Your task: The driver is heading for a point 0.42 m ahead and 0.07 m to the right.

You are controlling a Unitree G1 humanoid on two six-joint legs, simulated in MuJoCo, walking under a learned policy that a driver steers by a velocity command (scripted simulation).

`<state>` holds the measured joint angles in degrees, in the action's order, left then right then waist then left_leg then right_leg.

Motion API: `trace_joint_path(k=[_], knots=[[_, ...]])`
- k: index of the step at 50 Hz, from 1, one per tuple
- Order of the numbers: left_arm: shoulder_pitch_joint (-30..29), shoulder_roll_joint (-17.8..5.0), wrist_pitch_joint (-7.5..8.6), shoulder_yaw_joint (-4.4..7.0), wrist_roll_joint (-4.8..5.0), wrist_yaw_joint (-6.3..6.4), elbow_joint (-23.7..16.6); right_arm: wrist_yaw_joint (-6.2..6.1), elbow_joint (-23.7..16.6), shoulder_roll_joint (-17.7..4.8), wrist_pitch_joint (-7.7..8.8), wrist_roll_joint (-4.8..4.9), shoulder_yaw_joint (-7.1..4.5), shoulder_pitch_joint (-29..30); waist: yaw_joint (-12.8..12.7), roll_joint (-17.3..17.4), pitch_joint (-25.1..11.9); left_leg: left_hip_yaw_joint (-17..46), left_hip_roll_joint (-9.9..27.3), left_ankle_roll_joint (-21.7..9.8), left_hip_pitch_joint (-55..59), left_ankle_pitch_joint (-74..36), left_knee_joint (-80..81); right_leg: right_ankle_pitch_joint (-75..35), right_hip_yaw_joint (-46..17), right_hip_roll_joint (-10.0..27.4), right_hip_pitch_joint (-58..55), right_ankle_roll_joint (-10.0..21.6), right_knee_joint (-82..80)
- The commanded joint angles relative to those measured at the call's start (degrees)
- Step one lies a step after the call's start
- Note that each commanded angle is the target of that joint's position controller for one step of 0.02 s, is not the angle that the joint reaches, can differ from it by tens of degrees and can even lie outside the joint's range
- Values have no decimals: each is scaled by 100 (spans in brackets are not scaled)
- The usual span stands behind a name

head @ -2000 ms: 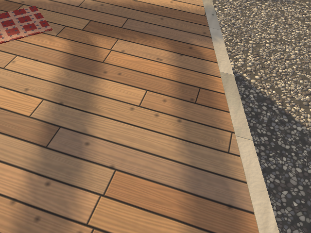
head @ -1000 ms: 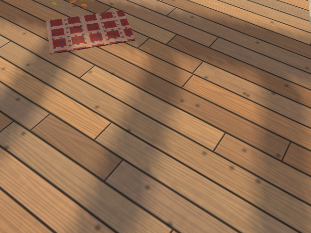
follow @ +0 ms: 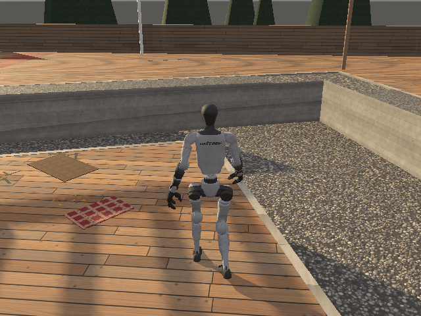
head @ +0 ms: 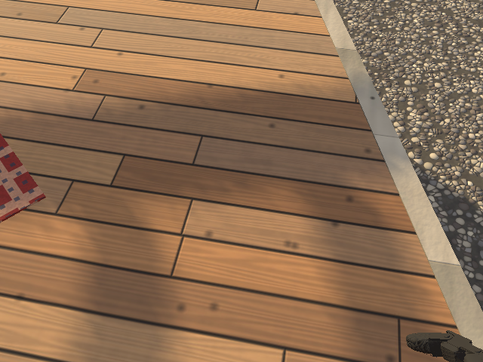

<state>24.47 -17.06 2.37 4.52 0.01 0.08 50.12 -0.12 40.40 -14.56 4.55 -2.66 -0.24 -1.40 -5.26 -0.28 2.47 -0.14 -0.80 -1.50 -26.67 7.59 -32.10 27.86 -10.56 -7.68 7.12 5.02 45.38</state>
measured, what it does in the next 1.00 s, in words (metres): walks ahead, turning right: right foot, then left foot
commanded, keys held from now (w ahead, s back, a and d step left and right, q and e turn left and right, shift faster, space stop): w+e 0.38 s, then no key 0.62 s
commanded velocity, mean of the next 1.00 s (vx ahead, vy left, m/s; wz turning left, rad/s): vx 0.30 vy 0.00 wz -0.36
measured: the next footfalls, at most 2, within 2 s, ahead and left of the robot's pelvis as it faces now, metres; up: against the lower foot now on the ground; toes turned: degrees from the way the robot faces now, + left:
right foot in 0.48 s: +0.37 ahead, -0.16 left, +0.00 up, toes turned -20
left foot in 0.92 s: +0.42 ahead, +0.03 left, +0.00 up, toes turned -18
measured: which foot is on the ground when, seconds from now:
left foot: down 0.00-0.50, up 0.52-0.90, down 0.92-1.00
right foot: up 0.00-0.46, down 0.48-1.00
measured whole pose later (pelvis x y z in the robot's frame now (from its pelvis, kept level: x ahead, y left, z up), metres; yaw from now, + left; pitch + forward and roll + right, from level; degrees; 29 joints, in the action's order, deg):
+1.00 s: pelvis +0.34 -0.08 +0.02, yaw -19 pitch -1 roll -1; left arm 13.4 -11.1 0.5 0.0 -1.1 0.3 51.8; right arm -1.4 55.0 -11.2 -1.1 -0.5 -1.0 -15.1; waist -0.3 0.2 0.3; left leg -0.7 2.2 0.9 -12.0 15.1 -27.9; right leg 11.3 2.8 -5.0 11.4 4.7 23.6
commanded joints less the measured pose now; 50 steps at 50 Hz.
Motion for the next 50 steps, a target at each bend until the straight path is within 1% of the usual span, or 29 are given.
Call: trace_joint_path(k=[1,2,4,5,7,9,12,15,19,20,22,23,24,25,26,27,28,29,30,31,34,38,43,45,46,47,48,49,50], knots=[[27,-640,34,65,-98,3,-515,-93,-18,-992,-78,25,-392,-1455,722,514,-1114,3635,2419,-1015,3354,2246,1655,-239,386,540,3051,-20,2696],[-290,-564,16,50,-121,-61,-554,-67,-7,-661,-71,50,-309,-1187,676,201,-603,2734,2081,-878,2699,1616,1769,-655,473,727,2944,-61,2469],[-413,-425,-95,43,-212,-176,-597,-71,127,-522,-14,72,-260,-1214,533,631,-246,1564,1626,-648,2045,469,1986,-872,575,970,2675,-156,2141],[-394,-361,-161,27,-225,-218,-594,-52,195,-537,41,99,-268,-1292,495,704,-232,1260,1550,-635,1934,40,2035,-948,633,985,2592,-187,2133],[-619,-259,-222,-5,-220,-296,-733,-3,298,-575,142,162,-300,-1458,468,667,-247,872,1574,-739,1966,-595,2147,-1158,660,1033,2773,-234,2075],[-1007,-223,-243,-30,-227,-359,-894,15,369,-624,175,172,-336,-1553,495,603,-167,527,1625,-818,2068,-836,2291,-1491,691,1117,3138,-299,1905],[-1557,-141,-235,-92,-212,-390,-1103,10,493,-608,143,165,-349,-1748,581,544,-22,3,1549,-801,2223,-1097,2381,-2011,823,1172,3433,-348,1283],[-2107,-31,-198,-176,-191,-454,-1296,12,566,-682,128,163,-377,-1837,679,534,105,-513,1454,-681,2216,-1208,2389,-2593,1093,1183,3138,-273,291],[-2653,-38,-200,-216,-233,-488,-1527,-43,748,-828,52,179,-433,-2227,817,506,281,-886,1623,-530,2728,-1666,2219,-2283,1505,1110,2911,-51,-574],[-2658,-28,-165,-211,-260,-472,-1542,-49,805,-816,3,170,-425,-2308,810,448,310,-1005,1607,-475,2842,-2504,1902,-2113,1615,968,2747,24,-745],[-2133,-33,-84,-179,-325,-393,-1385,-78,895,-975,-79,177,-442,-2363,582,564,-50,-1170,1545,-354,2998,-4634,804,-1706,1777,500,1905,200,-1126],[-1371,-110,-24,-125,-364,-341,-1140,-91,894,-1052,-114,208,-445,-2289,257,526,-467,-1242,1437,-257,2809,-4784,-176,-1986,1718,277,1006,308,-1491],[-556,-324,42,-36,-423,-257,-862,-88,837,-988,-112,278,-420,-2258,-136,250,-970,-1378,1242,-77,2052,-3733,-1441,-3155,1380,495,-338,433,-1965],[-172,-859,95,61,-383,-172,-796,-50,529,-432,-133,220,-295,-2381,2,-748,-1784,-1376,769,93,561,1141,-3129,-6250,-250,2192,-2045,658,-1376],[-74,-1249,40,178,-74,-119,-877,-67,419,-435,-237,425,-267,-2840,55,-1387,-3068,-554,93,215,-407,2951,-4837,-8181,-2008,3416,-3163,1727,-1422],[-260,-891,-25,116,45,-25,-927,-107,540,-612,-296,338,-307,-2444,40,-351,-2785,101,384,201,-403,2239,-4780,-8177,-1193,3020,-2505,1504,-1581],[-761,-552,-5,-14,51,17,-876,-102,483,-395,-295,381,-233,-2080,216,-495,-1828,91,494,216,-552,1981,-4572,-7598,-689,2786,-1629,1378,-1835],[-1048,-221,-2,-130,17,26,-827,-113,545,-404,-313,293,-225,-1950,429,-144,-1107,105,647,223,-453,1776,-4068,-6921,-361,2479,-800,1044,-2129],[-1197,-108,10,-193,22,53,-799,-96,582,-430,-407,198,-242,-1949,603,-155,-744,138,713,232,-161,1629,-3673,-6589,-100,2248,-186,851,-2359],[-1311,-14,7,-250,-32,50,-789,-84,702,-397,-514,154,-248,-2214,784,-210,-684,119,662,257,301,1499,-3399,-6495,154,2102,268,730,-2527],[-1316,-180,99,-234,-119,-6,-679,-51,873,-252,-652,206,-253,-2383,946,-232,-805,52,509,306,793,1155,-2851,-6461,502,1926,610,623,-2727],[-1278,-46,95,-326,-168,-27,-536,-62,927,-205,-723,199,-250,-1869,823,-498,-618,45,466,306,973,873,-1721,-5032,644,1733,770,432,-2947],[-1092,-53,-74,-337,-195,11,-331,-147,1008,-202,-736,210,-229,-1471,571,-542,-338,-1,384,227,1248,1144,-615,-2750,172,1827,864,550,-3046],[-1174,-52,-129,-344,-137,44,-262,-175,1123,-109,-664,193,-182,-1633,718,-343,-254,-33,382,138,1745,523,454,-2160,73,1747,1003,404,-2897],[-1082,3,-131,-356,-122,57,-211,-189,1201,-189,-591,159,-177,-1752,712,-157,-265,221,618,108,2133,-109,878,-1944,32,1640,1148,211,-2819],[-922,74,-126,-361,-130,58,-172,-197,1227,-408,-501,106,-195,-1844,580,99,-261,655,1030,43,2242,-583,1103,-1785,142,1400,1150,54,-2591],[-467,169,-140,-342,-75,23,-47,-177,1302,-627,-484,225,-253,-1546,153,780,-50,727,1107,-98,1797,-716,952,-1706,489,967,926,-8,-2825],[-593,73,-169,-337,-96,40,140,-119,1296,-299,-461,244,-197,-1420,353,655,-9,697,1014,-62,1282,-176,1119,-1866,551,971,346,-49,-2792],[-726,-2,-183,-302,-87,54,182,-102,1344,-189,-432,243,-165,-1467,432,534,31,580,871,9,1150,79,1223,-2047,507,1029,107,-40,-2718]])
